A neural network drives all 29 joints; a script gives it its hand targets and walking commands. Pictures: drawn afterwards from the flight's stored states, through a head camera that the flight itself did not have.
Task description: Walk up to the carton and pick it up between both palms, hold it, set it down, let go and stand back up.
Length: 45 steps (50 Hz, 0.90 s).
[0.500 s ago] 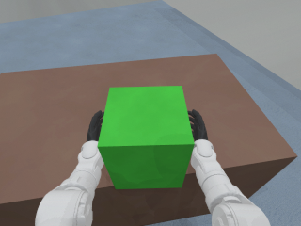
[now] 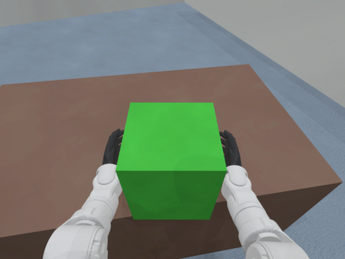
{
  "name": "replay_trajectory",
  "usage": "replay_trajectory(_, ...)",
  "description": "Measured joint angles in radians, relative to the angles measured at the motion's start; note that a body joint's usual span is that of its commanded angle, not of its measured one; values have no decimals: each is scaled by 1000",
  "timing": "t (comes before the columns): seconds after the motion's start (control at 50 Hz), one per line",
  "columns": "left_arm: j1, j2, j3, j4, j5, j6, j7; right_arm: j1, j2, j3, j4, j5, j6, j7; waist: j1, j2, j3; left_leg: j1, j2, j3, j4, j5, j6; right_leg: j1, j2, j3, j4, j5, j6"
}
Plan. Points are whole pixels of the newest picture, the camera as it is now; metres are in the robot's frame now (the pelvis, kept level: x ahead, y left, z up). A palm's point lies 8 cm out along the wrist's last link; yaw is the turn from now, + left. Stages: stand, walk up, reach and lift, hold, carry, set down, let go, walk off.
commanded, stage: reach and lift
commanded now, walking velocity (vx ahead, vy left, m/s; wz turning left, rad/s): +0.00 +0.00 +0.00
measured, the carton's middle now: (171, 163) +0.38 +0.02 +0.01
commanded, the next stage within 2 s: none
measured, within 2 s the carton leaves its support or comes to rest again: leaves its support in 0.50 s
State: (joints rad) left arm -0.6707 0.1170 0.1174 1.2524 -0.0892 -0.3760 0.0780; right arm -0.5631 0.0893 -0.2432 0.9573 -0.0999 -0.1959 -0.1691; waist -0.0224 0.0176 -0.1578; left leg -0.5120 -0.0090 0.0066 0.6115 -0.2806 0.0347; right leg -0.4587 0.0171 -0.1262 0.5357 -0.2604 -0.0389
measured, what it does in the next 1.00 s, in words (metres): stands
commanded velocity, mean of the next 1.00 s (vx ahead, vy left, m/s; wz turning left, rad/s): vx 0.00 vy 0.00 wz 0.00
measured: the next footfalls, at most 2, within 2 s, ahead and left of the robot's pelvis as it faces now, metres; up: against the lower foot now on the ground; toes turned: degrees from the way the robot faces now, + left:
none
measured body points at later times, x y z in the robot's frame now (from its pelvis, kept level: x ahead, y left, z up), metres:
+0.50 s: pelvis +0.00 +0.00 +0.01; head +0.02 +0.01 +0.46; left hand +0.38 +0.17 +0.04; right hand +0.38 -0.13 +0.04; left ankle +0.01 +0.09 -0.73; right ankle +0.00 -0.10 -0.73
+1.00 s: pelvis +0.00 -0.01 +0.02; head +0.01 +0.03 +0.46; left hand +0.39 +0.17 +0.07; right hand +0.38 -0.13 +0.07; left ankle +0.01 +0.09 -0.73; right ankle +0.00 -0.10 -0.73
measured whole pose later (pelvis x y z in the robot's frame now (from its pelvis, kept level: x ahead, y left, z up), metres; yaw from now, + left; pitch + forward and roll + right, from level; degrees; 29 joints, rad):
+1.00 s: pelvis +0.00 -0.01 +0.02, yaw -1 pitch +7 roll -1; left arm -0.63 0.05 0.31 1.11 0.19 -0.42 0.06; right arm -0.59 0.08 -0.39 1.15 -0.26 -0.50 -0.17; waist 0.03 -0.07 -0.12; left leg -0.35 0.01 0.01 0.42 -0.20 0.01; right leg -0.28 0.05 -0.11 0.31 -0.15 -0.05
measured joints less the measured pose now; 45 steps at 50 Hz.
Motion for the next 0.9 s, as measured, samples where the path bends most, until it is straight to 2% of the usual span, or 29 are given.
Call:
replay_trajectory(0.08,-2,-3,-6,-8,-3,8,7,-2,-6,3,-3,4,5,1,3,2,1,-2,1,0,1,0,1,0,1,1,-4,3,1)
replay_trajectory(0.2,26,-35,14,-56,36,25,22,29,-21,1,-3,-8,-18,12,24,2,15,44,8,1,-34,11,-2,56,12,3,-64,29,1)
replay_trajectory(0.3,41,-47,50,-63,80,31,21,37,-15,-20,10,-34,-26,19,29,-7,28,85,6,2,-69,24,-1,95,11,5,-95,41,2)
replay_trajectory(0.48,34,-42,82,-50,113,13,12,14,0,-63,46,-72,-58,23,35,-21,33,102,6,1,-94,36,-5,110,13,5,-115,49,-1)
replay_trajectory(0.66,59,-46,89,-97,133,-16,6,20,2,-64,70,-89,-136,14,37,-32,26,122,6,-5,-125,47,-10,136,16,1,-156,63,-3)
replay_trajectory(0.9,41,-64,166,-121,240,-47,-13,-5,-2,-123,150,-139,-261,3,43,-63,42,168,13,0,-168,67,-16,184,25,7,-210,92,-7)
